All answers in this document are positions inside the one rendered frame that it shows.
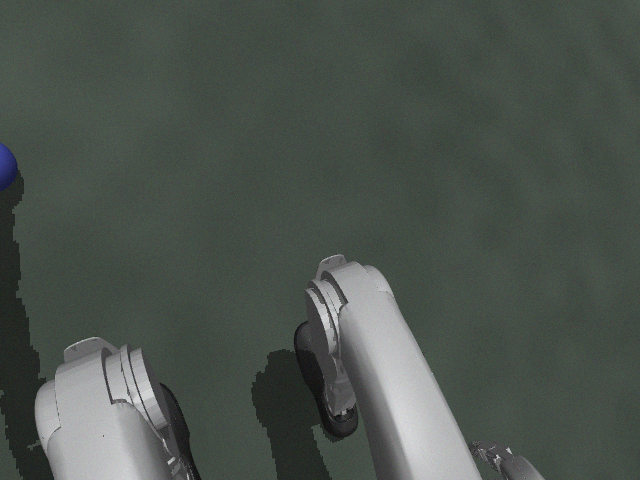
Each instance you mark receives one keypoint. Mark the ball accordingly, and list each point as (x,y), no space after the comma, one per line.
(8,167)

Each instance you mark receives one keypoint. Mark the right robot foot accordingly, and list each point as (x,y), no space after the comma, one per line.
(338,426)

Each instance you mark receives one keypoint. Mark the right robot hand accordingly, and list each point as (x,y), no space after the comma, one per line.
(501,460)

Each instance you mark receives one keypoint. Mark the left robot foot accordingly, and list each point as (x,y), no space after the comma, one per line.
(181,433)

